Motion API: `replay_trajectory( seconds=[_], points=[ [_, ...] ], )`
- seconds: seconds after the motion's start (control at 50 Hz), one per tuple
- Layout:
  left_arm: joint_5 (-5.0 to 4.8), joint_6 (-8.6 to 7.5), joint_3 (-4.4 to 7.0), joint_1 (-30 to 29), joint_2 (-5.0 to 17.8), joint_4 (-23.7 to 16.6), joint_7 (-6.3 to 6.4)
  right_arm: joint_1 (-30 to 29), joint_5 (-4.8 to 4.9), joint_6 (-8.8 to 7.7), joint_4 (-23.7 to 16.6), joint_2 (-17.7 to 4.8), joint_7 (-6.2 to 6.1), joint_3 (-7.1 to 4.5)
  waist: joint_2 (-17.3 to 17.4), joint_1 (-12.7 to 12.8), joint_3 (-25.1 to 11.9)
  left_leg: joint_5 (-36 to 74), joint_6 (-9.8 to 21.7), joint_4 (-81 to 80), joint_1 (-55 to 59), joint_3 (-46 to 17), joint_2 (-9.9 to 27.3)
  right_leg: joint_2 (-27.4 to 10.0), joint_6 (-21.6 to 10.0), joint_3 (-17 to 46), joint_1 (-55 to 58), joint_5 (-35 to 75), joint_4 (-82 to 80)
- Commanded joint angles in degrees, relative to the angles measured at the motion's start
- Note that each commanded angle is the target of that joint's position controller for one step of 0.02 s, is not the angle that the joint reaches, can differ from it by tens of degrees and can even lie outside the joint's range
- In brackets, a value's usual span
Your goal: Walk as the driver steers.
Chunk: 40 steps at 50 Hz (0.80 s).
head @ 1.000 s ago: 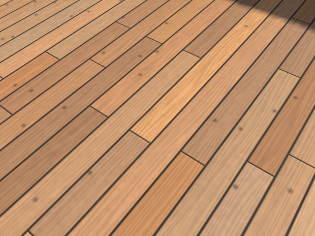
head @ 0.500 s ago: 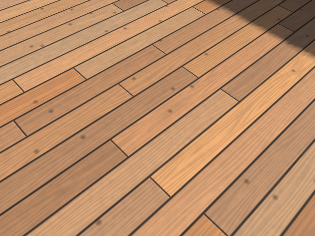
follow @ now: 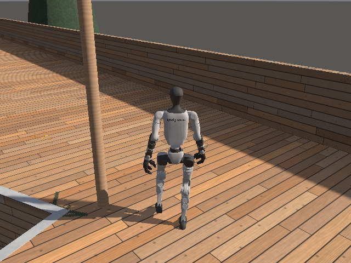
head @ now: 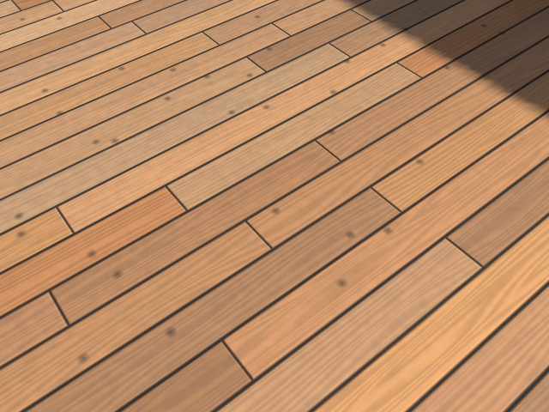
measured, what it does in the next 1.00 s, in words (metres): walks ahead: left foot, then right foot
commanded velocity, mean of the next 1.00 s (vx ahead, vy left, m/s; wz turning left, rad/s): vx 0.50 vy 0.00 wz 0.06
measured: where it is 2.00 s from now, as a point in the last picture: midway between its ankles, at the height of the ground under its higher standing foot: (248, 238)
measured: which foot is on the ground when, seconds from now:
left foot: up 0.00-0.18, down 0.20-0.74, up 0.76-1.00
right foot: down 0.00-0.22, up 0.24-0.72, down 0.74-1.00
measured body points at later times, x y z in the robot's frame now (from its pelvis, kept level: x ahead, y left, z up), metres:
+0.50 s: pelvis +0.27 +0.05 +0.00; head +0.28 +0.06 +0.45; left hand +0.39 +0.30 -0.14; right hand +0.23 -0.21 -0.13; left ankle +0.24 +0.12 -0.75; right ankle +0.31 -0.11 -0.67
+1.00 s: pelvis +0.51 -0.02 +0.00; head +0.53 -0.03 +0.45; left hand +0.51 +0.25 -0.13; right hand +0.62 -0.27 -0.14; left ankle +0.55 +0.13 -0.66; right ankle +0.49 -0.10 -0.75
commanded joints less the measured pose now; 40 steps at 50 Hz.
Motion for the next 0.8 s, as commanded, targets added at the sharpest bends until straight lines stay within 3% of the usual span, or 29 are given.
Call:
replay_trajectory(
  seconds=[0.02, 0.08, 0.14, 0.18, 0.2, 0.22, 0.24, 0.26, 0.28, 0.3, 0.34, 0.4, 0.44, 0.5, 0.54, 0.62, 0.68, 0.7, 0.72, 0.74, 0.76, 0.78, 0.8],
  points=[
    [-0.13, -0.89, 1.43, 1.88, 7.85, -1.86, 0.22, -6.30, 0.36, -0.62, -4.66, -1.62, 0.17, 0.27, -6.14, 0.59, 2.76, 5.63, -0.71, -8.69, 1.48, 3.32, -1.35, -13.77, -5.99, 6.96, -2.94, 17.79, -5.80],
    [0.27, -0.66, 1.39, 4.20, 8.19, -0.80, 0.55, -10.29, 0.52, -0.83, -5.93, -2.11, -0.04, 0.35, -6.45, 1.85, 2.86, 5.58, 0.19, -13.94, 2.26, 3.99, -2.65, -15.46, -5.86, 7.05, 1.99, 21.61, -3.77],
    [0.69, -0.22, 1.49, 4.18, 8.90, -0.11, 1.13, -10.70, 0.43, -1.40, -6.79, -3.30, -0.34, -0.11, -6.71, 0.79, 2.94, 0.22, 2.00, -17.53, 5.02, 3.31, -4.02, -17.68, -5.43, 8.91, 5.85, 28.59, 0.61],
    [0.76, 0.08, 1.73, 1.98, 9.99, -0.35, 1.34, -1.93, 0.18, -2.27, -4.21, -4.86, -0.99, -1.00, -6.43, -3.52, -1.10, -3.15, 3.62, -22.06, 16.49, 3.76, -6.89, -16.63, -4.11, 8.74, 5.55, 38.99, 10.60],
    [0.40, 0.15, 1.47, 1.30, 9.35, -0.66, 1.23, 7.45, -0.54, -3.07, -1.19, -6.74, -1.65, -1.86, -4.00, -7.39, -6.59, -0.72, 5.14, -24.91, 29.68, 2.60, -5.83, -13.81, -3.00, 6.79, 0.66, 35.70, 21.33],
    [-0.16, -0.07, 0.67, 0.94, 6.76, -3.04, 1.06, 17.60, -2.03, -3.59, 0.04, -11.86, -2.57, -3.15, 2.44, -10.56, -14.91, -4.84, 7.92, -25.52, 44.63, -11.51, 8.10, -10.00, -1.84, 4.32, -10.68, 16.24, 38.24],
    [-2.15, 0.29, -0.27, 9.07, 1.21, -3.36, 1.11, 17.73, -1.73, -2.81, 0.34, -16.54, -2.34, -4.45, 14.92, -6.46, -20.48, -8.41, 14.25, -32.07, 55.39, -34.50, 21.28, -0.98, -0.16, 1.85, -28.93, -20.90, 54.81],
    [-0.31, 1.21, 1.48, 4.69, 8.39, -2.13, 1.62, 13.40, -0.14, -2.15, -0.79, -11.32, -2.00, -3.58, 3.15, -6.23, -14.22, -14.39, 12.50, -33.69, 48.52, -32.57, 17.99, -4.85, -0.94, 7.10, -32.63, -17.82, 58.62],
    [-0.23, 1.14, 1.73, 0.75, 7.74, -3.11, 1.12, 7.89, 0.20, -2.30, -1.53, -7.42, -1.86, -2.41, 1.16, -4.46, -6.41, -12.98, 10.66, -35.65, 40.38, -23.49, 15.34, -6.96, -1.01, 7.80, -33.00, -12.24, 57.29],
    [-0.25, 1.27, 1.51, -0.74, 6.17, -3.31, 0.78, 5.44, 0.20, -2.67, -1.56, -5.23, -1.71, -1.89, 0.53, -3.28, -2.94, -7.91, 9.06, -38.02, 34.70, -17.01, 12.84, -8.71, -0.64, 7.48, -31.35, -8.80, 55.24],
    [1.03, 2.79, 1.67, -0.15, 4.98, -2.99, -0.13, 4.93, 0.73, -3.35, -0.70, -3.74, -2.27, -1.45, 2.42, -1.04, -0.59, -2.33, 6.32, -40.25, 29.06, -7.97, 9.19, -10.22, 0.49, 6.83, -28.33, -6.05, 53.13],
    [1.26, 4.27, 1.79, -2.91, 3.77, -4.34, -1.01, 7.48, 1.43, -4.75, 0.60, -4.53, -2.40, -1.82, 2.00, -0.16, 0.06, 5.49, 6.67, -41.56, 28.80, -1.99, 8.83, -10.74, 1.62, 5.83, -30.98, -2.46, 52.87],
    [1.56, 4.29, 1.62, -5.68, 3.13, -4.93, -1.30, 11.05, 1.06, -5.07, 2.54, -4.00, -2.21, -1.62, 1.37, -0.80, 0.84, 7.62, 7.53, -42.47, 29.27, -0.07, 7.53, -10.39, 2.08, 6.52, -33.44, 0.87, 49.57],
    [1.78, 3.92, 1.28, -12.54, 3.18, -7.30, -1.51, 13.36, 1.39, -4.73, 4.68, -4.03, -2.01, -1.38, 1.17, -1.02, 2.71, 11.35, 9.06, -42.75, 31.06, 1.28, 5.95, -10.16, 3.25, 4.55, -36.42, 5.12, 39.86],
    [1.84, 3.51, 0.48, -17.71, 2.36, -8.79, -1.60, 14.14, 1.69, -4.42, 5.43, -4.35, -1.84, -1.30, 1.20, -1.83, 3.36, 14.23, 9.55, -42.75, 31.16, 1.56, 4.69, -10.19, 3.97, 1.08, -34.21, 7.69, 31.60],
    [1.23, 2.76, -0.09, -23.72, 3.12, -10.95, -1.12, 18.61, 1.17, -3.73, 7.67, -6.32, -1.99, -1.82, 1.60, -3.66, 3.65, 19.24, 10.24, -39.81, 36.58, -0.89, 6.30, -8.75, 3.58, 0.05, -32.20, 6.92, 23.99],
    [1.08, 1.75, 0.29, -22.95, 4.99, -11.58, -0.48, 17.76, 0.76, -3.19, 8.12, -7.05, -2.25, -2.20, 2.61, -2.15, 2.74, 24.38, 9.57, -35.13, 39.56, -2.83, 7.41, -7.49, 1.85, 0.62, -27.90, 1.39, 20.44],
    [1.17, 1.31, 0.69, -19.16, 5.74, -10.58, -0.15, 16.62, 0.76, -3.05, 8.00, -7.40, -2.26, -2.35, 2.67, -0.19, 1.07, 28.93, 8.82, -30.92, 38.90, -2.68, 6.81, -6.13, 1.12, 0.29, -22.12, -0.37, 18.37],
    [1.55, 0.60, 1.34, -10.97, 6.65, -7.87, 0.32, 15.25, 1.19, -2.82, 7.83, -7.32, -2.13, -2.38, 0.60, 3.60, -2.96, 30.36, 7.65, -21.68, 36.16, -0.78, 4.23, -4.95, 0.07, -0.37, -11.02, 2.39, 13.77],
    [2.89, -0.22, 2.62, -0.86, 10.53, -5.24, 1.11, 14.86, 1.75, -2.87, 6.58, -5.43, -2.02, -1.86, -3.63, 6.87, -10.00, 19.46, 6.36, -7.72, 26.77, 1.42, 0.58, -11.67, -2.06, 6.37, 4.45, 0.90, 12.98],
    [3.96, -0.11, 4.55, 4.21, 17.91, -5.39, 1.53, 20.42, 3.83, -2.68, 4.19, 1.64, -1.84, -0.47, -16.86, 5.42, -19.35, -13.16, 3.51, 13.55, 6.52, 5.67, -8.44, -30.03, -8.00, 30.56, 22.89, -5.04, 9.37],
    [2.16, 0.86, 4.18, 1.19, 15.34, -6.18, 1.46, 18.62, 2.42, -2.06, 4.93, -3.77, -2.27, -2.01, -11.88, 5.02, -19.13, -23.37, 4.42, 21.21, 0.99, -1.16, -8.62, -31.16, -8.73, 39.40, 18.31, -9.40, 3.22],
    [1.68, 1.08, 3.03, -5.01, 11.29, -7.06, 1.43, 15.14, 2.01, -1.67, 4.25, -4.55, -2.18, -2.66, -7.62, 2.20, -9.54, -19.15, 4.98, 22.48, -1.11, -2.70, -5.19, -28.93, -6.98, 30.22, 10.05, -12.24, 2.28]
  ],
)
Keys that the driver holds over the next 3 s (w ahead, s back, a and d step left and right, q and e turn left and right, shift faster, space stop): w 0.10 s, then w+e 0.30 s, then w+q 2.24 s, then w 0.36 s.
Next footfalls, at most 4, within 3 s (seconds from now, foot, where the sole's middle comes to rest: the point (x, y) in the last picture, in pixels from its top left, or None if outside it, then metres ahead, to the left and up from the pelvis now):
0.20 left None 0.28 0.13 -0.78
0.74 right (344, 396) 0.53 -0.10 -0.78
1.26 left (252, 306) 0.78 0.13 -0.78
1.82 right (259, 202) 1.15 0.13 -0.78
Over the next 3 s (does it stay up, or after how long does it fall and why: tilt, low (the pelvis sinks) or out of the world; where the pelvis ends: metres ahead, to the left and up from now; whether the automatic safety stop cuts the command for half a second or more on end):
stays up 1.36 0.62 -0.02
